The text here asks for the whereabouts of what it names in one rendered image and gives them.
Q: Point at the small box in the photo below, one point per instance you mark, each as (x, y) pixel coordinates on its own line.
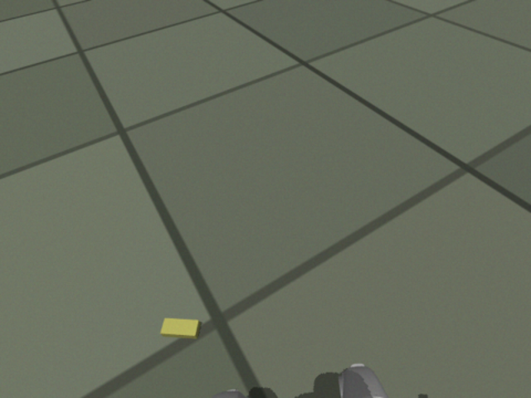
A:
(184, 328)

